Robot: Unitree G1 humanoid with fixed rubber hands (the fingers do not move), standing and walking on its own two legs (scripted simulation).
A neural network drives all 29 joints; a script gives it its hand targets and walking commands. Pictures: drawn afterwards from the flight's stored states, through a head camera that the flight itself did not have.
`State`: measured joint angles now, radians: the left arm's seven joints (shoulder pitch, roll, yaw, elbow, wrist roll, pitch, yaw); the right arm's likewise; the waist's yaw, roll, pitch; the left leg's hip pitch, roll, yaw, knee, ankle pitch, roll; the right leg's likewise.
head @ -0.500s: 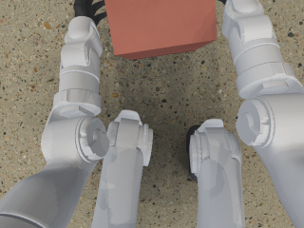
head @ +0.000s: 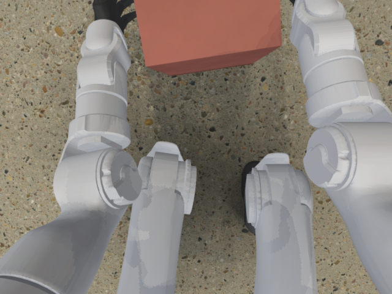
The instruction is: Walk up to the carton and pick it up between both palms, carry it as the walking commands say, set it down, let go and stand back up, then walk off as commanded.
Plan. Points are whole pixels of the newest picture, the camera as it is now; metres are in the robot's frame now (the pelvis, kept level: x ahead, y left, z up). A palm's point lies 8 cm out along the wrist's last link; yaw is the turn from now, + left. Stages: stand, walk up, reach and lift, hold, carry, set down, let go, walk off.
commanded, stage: set down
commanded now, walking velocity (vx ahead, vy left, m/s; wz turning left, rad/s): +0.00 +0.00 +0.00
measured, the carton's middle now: (204, 7) +0.56 +0.05 -0.26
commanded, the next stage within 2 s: none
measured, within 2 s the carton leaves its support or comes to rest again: neither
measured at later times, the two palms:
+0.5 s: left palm (109, 20) +0.51 +0.19 -0.17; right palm out of the picture +0.56 -0.10 -0.17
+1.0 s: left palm (91, 19) +0.51 +0.22 -0.17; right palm out of the picture +0.56 -0.14 -0.18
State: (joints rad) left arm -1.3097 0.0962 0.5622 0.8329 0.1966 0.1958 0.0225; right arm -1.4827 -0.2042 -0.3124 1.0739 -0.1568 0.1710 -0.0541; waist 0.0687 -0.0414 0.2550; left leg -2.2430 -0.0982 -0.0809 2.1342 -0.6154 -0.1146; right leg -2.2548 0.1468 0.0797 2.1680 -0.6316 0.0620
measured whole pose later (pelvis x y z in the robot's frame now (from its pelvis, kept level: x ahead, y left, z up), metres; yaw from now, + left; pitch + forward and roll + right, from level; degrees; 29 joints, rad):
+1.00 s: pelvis +0.00 +0.01 -0.01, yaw +1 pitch +39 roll +2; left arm -1.36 0.28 0.29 1.06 -0.10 0.03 0.10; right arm -1.47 -0.41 -0.04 1.15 0.13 0.07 -0.06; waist 0.08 0.00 0.31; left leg -2.24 -0.08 -0.05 2.16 -0.60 -0.08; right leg -2.24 0.12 0.08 2.19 -0.64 0.08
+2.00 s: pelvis +0.02 +0.01 +0.21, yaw +0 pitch +47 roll +1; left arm -1.05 0.19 0.35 0.74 -0.03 0.18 0.07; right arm -1.20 -0.32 -0.22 0.93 -0.02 0.19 0.01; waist 0.08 -0.02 -0.07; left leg -1.76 -0.05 -0.07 1.34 -0.40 -0.04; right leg -1.75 0.07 0.09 1.36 -0.43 0.04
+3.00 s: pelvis +0.09 +0.01 +0.37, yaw +0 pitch +16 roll +0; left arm 0.06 0.17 0.07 0.50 0.01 0.00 -0.06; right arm -0.04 -0.16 -0.12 0.58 -0.05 0.00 0.02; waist 0.05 0.00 -0.04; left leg -0.59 -0.03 -0.08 0.57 -0.25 -0.01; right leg -0.58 0.02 0.09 0.58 -0.28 0.02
